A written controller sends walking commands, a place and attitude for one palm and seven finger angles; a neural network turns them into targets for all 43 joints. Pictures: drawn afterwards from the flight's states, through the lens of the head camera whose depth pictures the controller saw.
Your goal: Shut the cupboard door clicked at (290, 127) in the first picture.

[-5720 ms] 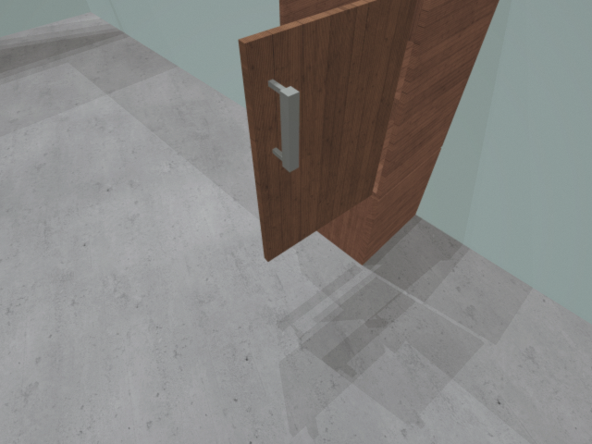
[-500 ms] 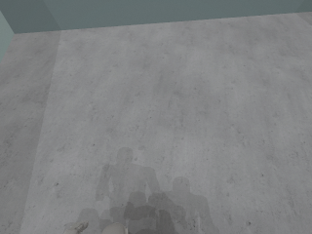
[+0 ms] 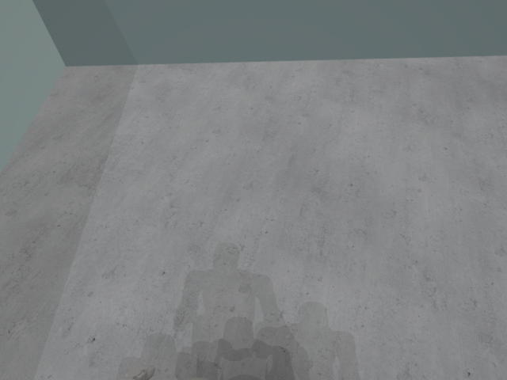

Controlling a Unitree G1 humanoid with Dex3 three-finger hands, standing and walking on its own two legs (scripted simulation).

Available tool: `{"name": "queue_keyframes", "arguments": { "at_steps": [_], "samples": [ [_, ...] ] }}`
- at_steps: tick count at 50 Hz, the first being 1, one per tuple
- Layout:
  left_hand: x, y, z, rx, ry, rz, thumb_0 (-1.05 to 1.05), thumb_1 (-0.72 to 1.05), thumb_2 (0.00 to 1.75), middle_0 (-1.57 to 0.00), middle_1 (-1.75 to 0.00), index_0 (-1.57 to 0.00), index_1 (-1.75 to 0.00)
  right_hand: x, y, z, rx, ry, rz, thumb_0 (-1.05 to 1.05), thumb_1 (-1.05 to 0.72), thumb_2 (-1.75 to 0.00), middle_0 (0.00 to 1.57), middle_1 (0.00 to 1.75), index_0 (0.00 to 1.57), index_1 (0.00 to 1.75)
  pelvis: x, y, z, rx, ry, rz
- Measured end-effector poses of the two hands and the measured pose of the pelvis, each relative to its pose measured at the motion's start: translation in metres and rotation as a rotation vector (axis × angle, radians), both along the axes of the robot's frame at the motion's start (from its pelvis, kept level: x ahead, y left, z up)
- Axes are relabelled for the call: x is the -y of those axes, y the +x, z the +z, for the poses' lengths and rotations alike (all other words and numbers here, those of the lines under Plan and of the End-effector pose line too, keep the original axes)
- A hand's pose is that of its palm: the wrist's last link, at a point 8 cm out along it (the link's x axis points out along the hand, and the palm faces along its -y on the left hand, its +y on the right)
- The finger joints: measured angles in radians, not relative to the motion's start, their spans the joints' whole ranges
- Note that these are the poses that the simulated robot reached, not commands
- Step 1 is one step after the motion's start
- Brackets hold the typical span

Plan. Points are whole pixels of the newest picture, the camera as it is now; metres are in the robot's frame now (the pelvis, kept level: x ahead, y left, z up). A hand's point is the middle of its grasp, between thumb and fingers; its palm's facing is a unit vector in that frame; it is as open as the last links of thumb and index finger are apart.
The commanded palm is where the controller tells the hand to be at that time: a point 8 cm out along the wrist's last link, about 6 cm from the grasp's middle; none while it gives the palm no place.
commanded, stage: walk to a spot facing it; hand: left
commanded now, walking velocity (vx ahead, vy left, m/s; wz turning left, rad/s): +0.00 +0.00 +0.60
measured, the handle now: out of the picture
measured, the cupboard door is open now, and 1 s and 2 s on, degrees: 84 84 84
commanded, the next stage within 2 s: none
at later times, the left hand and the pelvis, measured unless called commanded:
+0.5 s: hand out of the picture +0.12 +0.21 -0.16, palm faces +0.30 -0.92 -0.26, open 7.4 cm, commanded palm none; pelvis +0.07 -0.02 +0.00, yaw +17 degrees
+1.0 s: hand out of the picture +0.01 +0.17 -0.18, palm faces +0.61 -0.75 -0.24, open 7.4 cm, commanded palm none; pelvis +0.09 -0.04 -0.01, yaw +36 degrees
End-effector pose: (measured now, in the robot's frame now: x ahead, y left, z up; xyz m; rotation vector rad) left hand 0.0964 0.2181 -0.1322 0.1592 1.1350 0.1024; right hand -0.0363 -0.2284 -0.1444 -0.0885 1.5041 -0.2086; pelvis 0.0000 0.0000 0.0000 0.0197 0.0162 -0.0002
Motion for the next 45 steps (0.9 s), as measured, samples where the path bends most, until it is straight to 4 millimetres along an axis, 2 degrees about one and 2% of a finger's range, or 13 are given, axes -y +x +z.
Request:
{"name": "queue_keyframes", "arguments": {
  "at_steps": [5, 9, 11, 13, 16, 20, 24, 27, 30, 35, 40, 45],
  "samples": [
    [-0.019, -0.006, -0.002, -0.028, 0.024, 0.093, -0.02, 0.94, 0.9, -0.2, -0.3, -0.2, -0.3, 0.011, 0.085, 0.01, 0.098, -0.03, 0.114, 0.01, -0.91, -0.9, 0.2, 0.3, 0.2, 0.3, 0.0, 0.021, 0.003, -0.003, 0.01, 0.068],
    [-0.041, -0.023, -0.022, -0.1, 0.023, 0.147, -0.01, 0.93, 0.9, -0.2, -0.3, -0.2, -0.3, 0.009, 0.162, 0.01, 0.245, -0.074, 0.215, 0.0, -0.91, -0.9, 0.2, 0.3, 0.2, 0.3, -0.012, 0.037, -0.012, 0.001, -0.015, 0.102],
    [-0.052, -0.029, -0.029, -0.142, 0.034, 0.166, -0.01, 0.92, 0.9, -0.2, -0.3, -0.2, -0.3, 0.007, 0.19, 0.012, 0.315, -0.096, 0.241, 0.0, -0.91, -0.9, 0.2, 0.3, 0.2, 0.3, -0.015, 0.041, -0.017, 0.003, -0.017, 0.118],
    [-0.058, -0.03, -0.028, -0.16, 0.048, 0.192, 0.0, 0.92, 0.9, -0.2, -0.3, -0.2, -0.3, 0.006, 0.209, 0.019, 0.353, -0.11, 0.268, 0.0, -0.91, -0.9, 0.2, 0.3, 0.2, 0.3, -0.014, 0.045, -0.015, 0.005, -0.018, 0.134],
    [-0.062, -0.023, -0.018, -0.134, 0.052, 0.234, 0.0, 0.92, 0.9, -0.2, -0.3, -0.2, -0.3, 0.005, 0.226, 0.027, 0.357, -0.115, 0.315, 0.0, -0.91, -0.9, 0.2, 0.3, 0.2, 0.3, -0.011, 0.051, -0.008, 0.006, -0.028, 0.168],
    [-0.056, -0.011, -0.002, -0.074, 0.055, 0.274, 0.0, 0.92, 0.9, -0.2, -0.3, -0.2, -0.3, 0.007, 0.24, 0.028, 0.325, -0.092, 0.369, 0.0, -0.91, -0.9, 0.2, 0.3, 0.2, 0.3, -0.002, 0.059, -0.001, 0.005, -0.039, 0.218],
    [-0.041, -0.003, 0.007, -0.036, 0.07, 0.308, 0.0, 0.91, 0.9, -0.2, -0.3, -0.2, -0.3, 0.016, 0.253, 0.02, 0.293, -0.055, 0.401, 0.0, -0.91, -0.9, 0.2, 0.3, 0.2, 0.3, 0.015, 0.069, 0.0, 0.003, -0.041, 0.276],
    [-0.027, -0.003, 0.007, -0.006, 0.098, 0.337, 0.0, 0.91, 0.9, -0.2, -0.3, -0.2, -0.3, 0.026, 0.267, 0.006, 0.278, -0.024, 0.42, 0.0, -0.91, -0.9, 0.2, 0.3, 0.2, 0.3, 0.032, 0.08, -0.008, -0.006, -0.017, 0.321],
    [-0.011, -0.015, 0.01, -0.021, 0.106, 0.381, 0.0, 0.91, 0.9, -0.2, -0.3, -0.2, -0.3, 0.032, 0.282, 0.0, 0.258, -0.01, 0.453, 0.0, -0.91, -0.9, 0.2, 0.3, 0.2, 0.3, 0.041, 0.085, -0.008, 0.004, -0.012, 0.37],
    [0.016, -0.039, 0.011, -0.081, 0.068, 0.46, 0.0, 0.91, 0.9, -0.2, -0.3, -0.2, -0.3, 0.024, 0.309, 0.01, 0.247, 0.007, 0.525, 0.0, -0.91, -0.9, 0.2, 0.3, 0.2, 0.3, 0.047, 0.094, 0.002, 0.004, 0.013, 0.445],
    [0.03, -0.071, 0.001, -0.124, 0.016, 0.549, 0.0, 0.91, 0.9, -0.2, -0.3, -0.2, -0.3, -0.005, 0.339, 0.018, 0.276, 0.02, 0.635, 0.0, -0.91, -0.9, 0.2, 0.3, 0.2, 0.3, 0.045, 0.096, 0.003, 0.001, 0.02, 0.515],
    [0.027, -0.109, -0.023, -0.172, -0.017, 0.65, 0.0, 0.91, 0.9, -0.2, -0.3, -0.2, -0.3, -0.041, 0.365, 0.018, 0.364, 0.015, 0.745, 0.0, -0.91, -0.9, 0.2, 0.3, 0.2, 0.3, 0.036, 0.092, -0.013, 0.006, -0.003, 0.586]
  ]
}}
